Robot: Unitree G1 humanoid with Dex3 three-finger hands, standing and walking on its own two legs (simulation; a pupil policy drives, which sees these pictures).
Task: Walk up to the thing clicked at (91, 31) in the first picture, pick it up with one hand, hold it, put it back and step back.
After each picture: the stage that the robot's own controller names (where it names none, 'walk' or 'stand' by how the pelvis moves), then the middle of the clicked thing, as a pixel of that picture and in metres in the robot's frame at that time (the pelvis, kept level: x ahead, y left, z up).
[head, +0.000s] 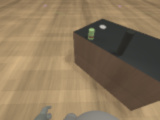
stand; (91, 34) +0.96 +0.04 -0.02
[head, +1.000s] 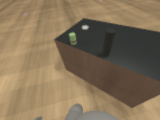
walk; (72, 38) +0.81 +0.26 -0.01
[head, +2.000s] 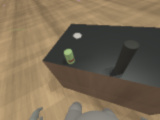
rise first; (69, 56) +0.49 +0.22 +0.02
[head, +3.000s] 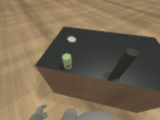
stand; (67, 61) +0.45 +0.20 +0.01
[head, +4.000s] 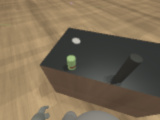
stand; (71, 63) +0.45 +0.18 -0.01
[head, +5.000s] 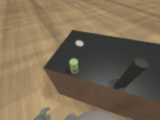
stand; (74, 66) +0.43 +0.16 -0.02
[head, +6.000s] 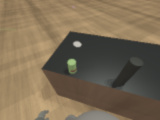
stand; (72, 66) +0.44 +0.17 -0.02
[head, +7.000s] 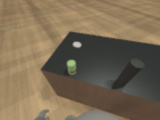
stand; (71, 67) +0.42 +0.17 -0.02
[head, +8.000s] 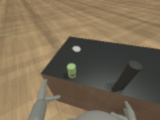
rise first; (71, 70) +0.41 +0.18 -0.02
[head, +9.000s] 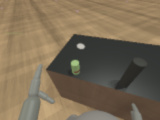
go down; (75, 67) +0.44 +0.17 -0.02
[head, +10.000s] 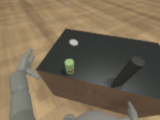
go down; (69, 66) +0.42 +0.16 -0.01
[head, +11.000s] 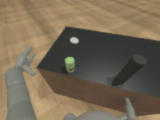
go down; (70, 64) +0.43 +0.16 +0.00
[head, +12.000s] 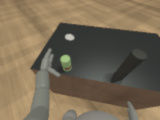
close in; (66, 63) +0.42 +0.17 +0.02
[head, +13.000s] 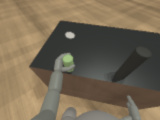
close; (68, 63) +0.41 +0.15 +0.04
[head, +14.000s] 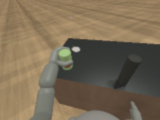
lift; (66, 59) +0.34 +0.16 +0.20
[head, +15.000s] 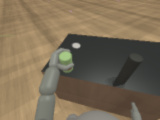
hold; (66, 62) +0.33 +0.16 +0.17
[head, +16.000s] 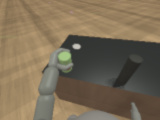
hold; (65, 62) +0.33 +0.16 +0.18
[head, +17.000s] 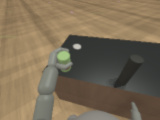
hold; (64, 62) +0.33 +0.17 +0.18
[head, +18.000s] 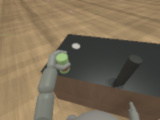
crouch; (63, 63) +0.34 +0.19 +0.15
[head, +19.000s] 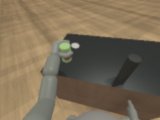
lower; (65, 52) +0.41 +0.18 +0.17
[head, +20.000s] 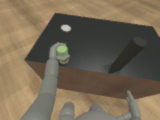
lower; (63, 55) +0.46 +0.17 +0.05
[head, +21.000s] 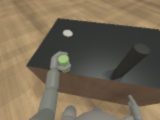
lower; (64, 64) +0.39 +0.17 +0.04
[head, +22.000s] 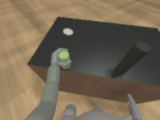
lower; (64, 60) +0.42 +0.17 +0.04
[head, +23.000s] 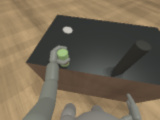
lower; (63, 58) +0.43 +0.18 +0.05
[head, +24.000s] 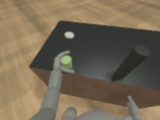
open; (67, 64) +0.40 +0.16 +0.04
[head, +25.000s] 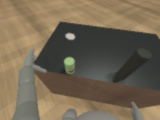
sink last; (69, 66) +0.39 +0.14 +0.03
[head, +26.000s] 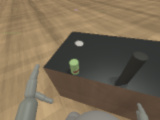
stand; (74, 67) +0.42 +0.16 +0.02
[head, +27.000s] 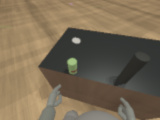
stand; (72, 66) +0.40 +0.15 +0.02
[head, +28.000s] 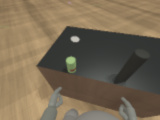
stand; (71, 65) +0.41 +0.16 +0.03
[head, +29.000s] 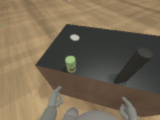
stand; (71, 64) +0.40 +0.16 +0.04
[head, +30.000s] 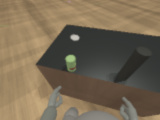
stand; (71, 63) +0.41 +0.16 +0.04
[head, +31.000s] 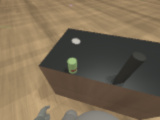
stand; (72, 65) +0.41 +0.16 +0.01
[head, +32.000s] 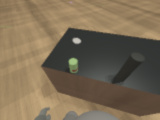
walk; (73, 66) +0.43 +0.15 -0.02
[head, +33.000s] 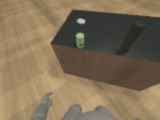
walk; (80, 40) +0.64 +0.13 +0.00
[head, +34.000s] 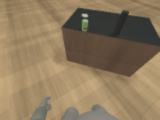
walk; (84, 25) +0.99 +0.11 +0.00
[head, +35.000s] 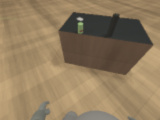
stand; (80, 28) +1.03 +0.19 -0.01
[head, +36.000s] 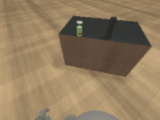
stand; (79, 31) +1.03 +0.19 -0.02
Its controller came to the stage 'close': yes
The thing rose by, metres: 0.21
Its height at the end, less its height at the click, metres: +0.00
